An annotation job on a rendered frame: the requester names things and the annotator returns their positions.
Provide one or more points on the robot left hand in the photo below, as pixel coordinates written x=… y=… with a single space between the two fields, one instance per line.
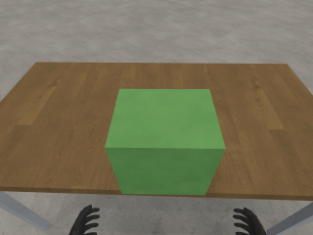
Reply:
x=79 y=226

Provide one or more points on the table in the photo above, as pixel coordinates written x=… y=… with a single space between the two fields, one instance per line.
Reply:
x=55 y=122

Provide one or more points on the carton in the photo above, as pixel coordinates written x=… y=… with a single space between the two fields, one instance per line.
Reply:
x=164 y=141

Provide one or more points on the robot right hand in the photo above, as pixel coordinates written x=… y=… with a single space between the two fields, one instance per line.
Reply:
x=253 y=227

